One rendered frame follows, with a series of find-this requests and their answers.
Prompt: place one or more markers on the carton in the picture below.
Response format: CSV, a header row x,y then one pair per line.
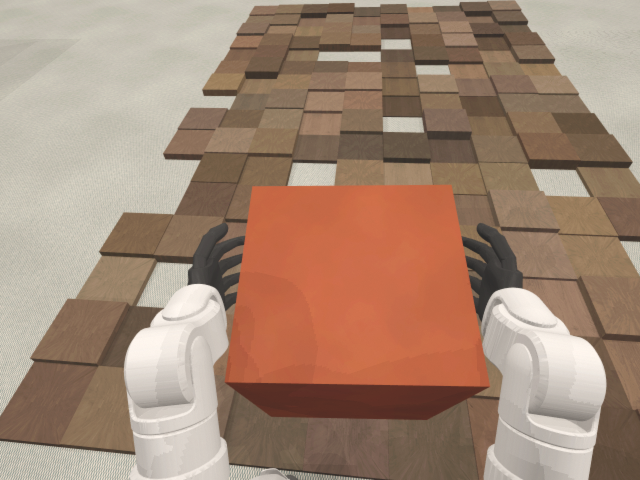
x,y
355,302

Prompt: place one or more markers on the robot right forearm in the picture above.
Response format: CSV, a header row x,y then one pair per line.
x,y
553,387

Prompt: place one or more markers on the left robot shin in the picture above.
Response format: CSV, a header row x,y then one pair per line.
x,y
272,471

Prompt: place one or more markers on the robot left forearm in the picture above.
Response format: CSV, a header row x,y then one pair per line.
x,y
171,391

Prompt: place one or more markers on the left robot hand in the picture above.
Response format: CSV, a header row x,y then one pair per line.
x,y
207,270

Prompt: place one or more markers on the right robot hand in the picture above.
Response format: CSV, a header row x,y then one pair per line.
x,y
500,270

